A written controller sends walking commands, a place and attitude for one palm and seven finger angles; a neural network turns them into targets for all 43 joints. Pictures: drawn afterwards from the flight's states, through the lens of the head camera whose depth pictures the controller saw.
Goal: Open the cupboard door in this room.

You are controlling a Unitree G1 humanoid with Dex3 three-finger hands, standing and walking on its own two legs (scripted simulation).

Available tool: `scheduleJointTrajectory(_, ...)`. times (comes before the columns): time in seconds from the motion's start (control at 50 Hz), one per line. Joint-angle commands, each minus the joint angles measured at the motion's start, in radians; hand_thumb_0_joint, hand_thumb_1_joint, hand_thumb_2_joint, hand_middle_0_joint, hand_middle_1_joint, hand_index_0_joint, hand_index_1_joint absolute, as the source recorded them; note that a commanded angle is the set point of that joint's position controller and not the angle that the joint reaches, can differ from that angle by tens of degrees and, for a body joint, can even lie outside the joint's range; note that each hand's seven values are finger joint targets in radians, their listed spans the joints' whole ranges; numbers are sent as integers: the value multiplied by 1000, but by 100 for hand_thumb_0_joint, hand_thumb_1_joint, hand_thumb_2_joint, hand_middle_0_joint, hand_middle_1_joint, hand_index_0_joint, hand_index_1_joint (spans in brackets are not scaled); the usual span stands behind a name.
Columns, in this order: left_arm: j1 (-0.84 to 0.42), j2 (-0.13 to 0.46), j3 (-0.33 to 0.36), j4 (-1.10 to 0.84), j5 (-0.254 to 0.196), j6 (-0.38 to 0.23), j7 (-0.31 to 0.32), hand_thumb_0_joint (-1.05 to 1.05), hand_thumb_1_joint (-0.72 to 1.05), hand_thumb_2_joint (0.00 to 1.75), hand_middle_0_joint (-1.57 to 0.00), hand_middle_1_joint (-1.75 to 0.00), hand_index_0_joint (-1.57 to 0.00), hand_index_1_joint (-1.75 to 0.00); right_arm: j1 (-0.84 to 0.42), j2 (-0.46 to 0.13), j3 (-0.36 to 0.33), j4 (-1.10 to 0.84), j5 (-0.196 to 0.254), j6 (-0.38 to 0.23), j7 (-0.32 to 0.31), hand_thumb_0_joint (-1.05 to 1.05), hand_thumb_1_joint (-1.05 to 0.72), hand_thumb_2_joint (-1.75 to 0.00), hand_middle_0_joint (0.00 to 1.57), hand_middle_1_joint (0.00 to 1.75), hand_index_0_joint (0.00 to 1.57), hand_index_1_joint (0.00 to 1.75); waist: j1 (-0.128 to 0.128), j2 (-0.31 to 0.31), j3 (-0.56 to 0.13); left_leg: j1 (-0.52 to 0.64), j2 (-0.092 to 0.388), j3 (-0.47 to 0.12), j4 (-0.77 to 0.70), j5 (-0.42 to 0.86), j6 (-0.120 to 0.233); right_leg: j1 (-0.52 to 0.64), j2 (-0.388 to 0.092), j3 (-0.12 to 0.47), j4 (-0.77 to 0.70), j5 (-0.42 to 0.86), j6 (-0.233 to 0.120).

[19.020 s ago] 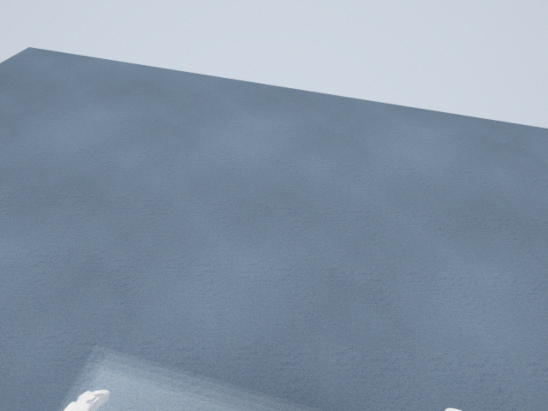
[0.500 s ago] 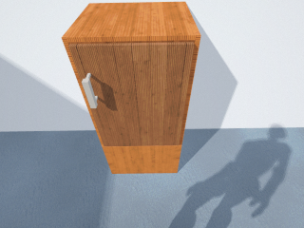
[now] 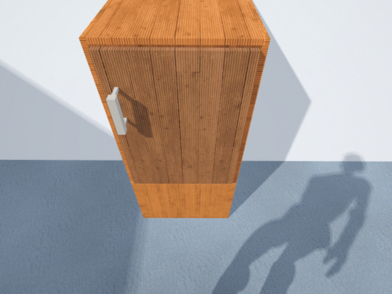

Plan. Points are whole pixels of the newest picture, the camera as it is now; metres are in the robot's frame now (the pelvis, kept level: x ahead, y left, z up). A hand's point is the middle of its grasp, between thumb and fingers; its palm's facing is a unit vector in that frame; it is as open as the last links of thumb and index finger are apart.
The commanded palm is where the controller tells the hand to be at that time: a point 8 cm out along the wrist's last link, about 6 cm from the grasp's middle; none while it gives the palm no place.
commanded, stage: come to a stop and stand still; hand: left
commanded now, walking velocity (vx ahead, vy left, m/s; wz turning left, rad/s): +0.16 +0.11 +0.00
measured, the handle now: (119, 111) +0.57 +0.27 +0.03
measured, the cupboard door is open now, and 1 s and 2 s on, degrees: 0 0 0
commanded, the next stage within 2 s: look again from close up in 1.24 s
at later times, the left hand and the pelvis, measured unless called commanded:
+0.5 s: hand out of the picture +0.09 +0.18 -0.17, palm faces +0.06 -0.97 -0.24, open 7.4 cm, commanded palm none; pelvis +0.04 +0.00 +0.00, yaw +1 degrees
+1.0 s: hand out of the picture +0.03 +0.15 -0.17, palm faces +0.06 -0.98 -0.21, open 7.3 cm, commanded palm none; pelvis +0.00 -0.03 +0.01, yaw +1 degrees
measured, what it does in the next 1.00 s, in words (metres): stands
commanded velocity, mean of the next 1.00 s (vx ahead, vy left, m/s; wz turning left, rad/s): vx -0.03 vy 0.00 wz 0.00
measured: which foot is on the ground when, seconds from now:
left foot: down 0.00-1.00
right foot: down 0.00-1.00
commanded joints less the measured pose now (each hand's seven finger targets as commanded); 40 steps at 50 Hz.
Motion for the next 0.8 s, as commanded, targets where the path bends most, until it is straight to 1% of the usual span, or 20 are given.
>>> scheduleJointTrajectory(0.0,71,127,31,-43,6,-23,4,0,90,90,-20,-30,-20,-30,54,-75,-17,-43,-2,-11,-3,0,-90,-90,20,30,20,30,8,-34,146,-216,76,-82,-78,-108,19,-4,-94,152,-131,-173,-95)
scheduleJointTrajectory(0.08,146,169,56,-30,2,-34,14,0,90,90,-20,-30,-20,-30,39,-40,-15,-69,-1,-21,-4,0,-90,-90,20,30,20,30,19,-182,75,-260,27,1,114,-30,-12,98,-232,300,-190,35,-171)
scheduleJointTrajectory(0.1,118,162,56,-36,3,-34,17,0,90,90,-20,-30,-20,-30,49,-30,-14,-64,1,-24,-6,0,-90,-90,20,30,20,30,2,-174,71,-199,40,-9,55,9,-15,63,-221,249,-154,151,-164)
scheduleJointTrajectory(0.12,76,138,49,-47,2,-29,17,0,90,90,-20,-30,-20,-30,81,-29,-11,-46,4,-28,-7,0,-90,-90,20,30,20,30,-21,-124,64,-94,59,-34,-41,126,-14,6,-164,158,-82,242,-129)
scheduleJointTrajectory(0.14,47,101,38,-62,2,-23,18,0,90,90,-20,-30,-20,-30,131,-58,-16,-21,3,-36,-9,0,-90,-90,20,30,20,30,-33,14,45,1,120,-102,-70,425,-2,-38,-70,49,42,270,-77)
scheduleJointTrajectory(0.16,36,67,27,-75,0,-20,23,0,90,90,-20,-30,-20,-30,176,-93,-24,-2,3,-42,-19,0,-90,-90,20,30,20,30,-38,161,15,72,218,-180,-68,832,34,-81,-13,-24,121,137,-29)
scheduleJointTrajectory(0.18,21,63,20,-76,-7,-16,30,0,90,90,-20,-30,-20,-30,177,-104,-20,9,7,-39,-32,0,-90,-90,20,30,20,30,-34,232,14,156,272,-220,-66,1213,61,-148,8,-30,155,-71,-8)
scheduleJointTrajectory(0.2,10,81,21,-80,-13,-10,36,0,90,90,-20,-30,-20,-30,165,-108,-20,9,11,-34,-39,0,-90,-90,20,30,20,30,-33,233,14,217,288,-214,-53,1452,71,-188,4,-13,188,-187,-4)
scheduleJointTrajectory(0.22,0,91,25,-87,-15,-7,37,0,90,90,-20,-30,-20,-30,152,-120,-25,0,11,-30,-42,0,-90,-90,20,30,20,30,-30,189,17,230,288,-200,-50,1469,79,-192,-1,-14,190,-220,-9)
scheduleJointTrajectory(0.26,-9,95,28,-83,-13,-5,34,0,90,90,-20,-30,-20,-30,106,-119,-32,-16,11,-25,-46,0,-90,-90,20,30,20,30,-16,145,34,224,267,-164,-50,1388,76,-168,-3,-22,114,-162,-12)
scheduleJointTrajectory(0.3,19,92,33,-73,-13,-6,30,0,90,90,-20,-30,-20,-30,60,-117,-36,-33,15,-20,-45,0,-90,-90,20,30,20,30,7,101,21,162,234,-135,-40,1221,55,-69,-5,-22,0,3,-16)
scheduleJointTrajectory(0.34,65,100,34,-59,-12,-9,31,0,90,90,-20,-30,-20,-30,30,-99,-39,-53,19,-18,-44,0,-90,-90,20,30,20,30,23,27,-6,46,184,-110,-17,909,21,63,-37,41,-59,326,-31)
scheduleJointTrajectory(0.36,72,115,35,-59,-10,-14,31,0,90,90,-20,-30,-20,-30,28,-76,-40,-56,19,-17,-42,0,-90,-90,20,30,20,30,20,-17,-14,-17,150,-94,-22,693,4,114,-86,92,-41,537,-54)
scheduleJointTrajectory(0.38,54,124,30,-63,-12,-14,28,0,90,90,-20,-30,-20,-30,35,-64,-40,-55,18,-12,-41,0,-90,-90,20,30,20,30,3,-23,-6,-46,125,-90,-52,485,-12,102,-133,118,-19,611,-80)
scheduleJointTrajectory(0.4,27,123,27,-74,-13,-11,26,0,90,90,-20,-30,-20,-30,37,-47,-38,-51,15,-7,-39,0,-90,-90,20,30,20,30,-6,-48,24,-58,118,-93,-76,385,-16,72,-141,115,-20,593,-85)
scheduleJointTrajectory(0.42,15,119,25,-81,-11,-12,27,0,90,90,-20,-30,-20,-30,39,-42,-38,-43,12,-3,-37,0,-90,-90,20,30,20,30,-9,-109,17,-44,124,-89,-75,362,-16,62,-133,116,-24,590,-83)
scheduleJointTrajectory(0.44,1,115,25,-90,-11,-13,29,0,90,90,-20,-30,-20,-30,51,-44,-39,-38,11,-3,-36,0,-90,-90,20,30,20,30,-12,-120,-4,-35,126,-91,-74,387,-17,70,-128,114,-20,604,-82)
scheduleJointTrajectory(0.5,-21,125,27,-107,-13,-17,32,0,90,90,-20,-30,-20,-30,44,-58,-38,-24,9,-14,-34,0,-90,-90,20,30,20,30,-7,-57,-60,4,139,-96,-91,535,-18,106,-104,89,6,610,-63)
scheduleJointTrajectory(0.56,-46,139,29,-115,-11,-19,30,0,90,90,-20,-30,-20,-30,16,-71,-40,-25,7,-19,-33,0,-90,-90,20,30,20,30,-5,-13,-72,21,145,-94,-106,536,-14,112,-91,88,-18,549,-60)
scheduleJointTrajectory(0.78,-85,176,25,-101,-9,-23,14,0,90,90,-20,-30,-20,-30,-21,-99,-30,-13,5,-16,-20,0,-90,-90,20,30,20,30,-3,5,44,-64,131,-96,-181,150,-16,78,-85,119,-178,226,-67)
